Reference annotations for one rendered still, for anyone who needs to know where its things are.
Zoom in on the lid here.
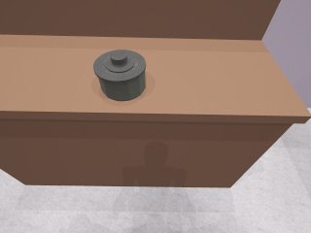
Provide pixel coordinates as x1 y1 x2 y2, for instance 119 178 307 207
93 50 146 83

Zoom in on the table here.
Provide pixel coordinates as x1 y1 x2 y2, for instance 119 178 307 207
0 0 311 188

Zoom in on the pot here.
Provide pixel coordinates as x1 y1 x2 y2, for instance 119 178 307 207
98 71 146 102

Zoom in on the knob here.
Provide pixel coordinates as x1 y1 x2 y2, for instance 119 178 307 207
110 50 127 65

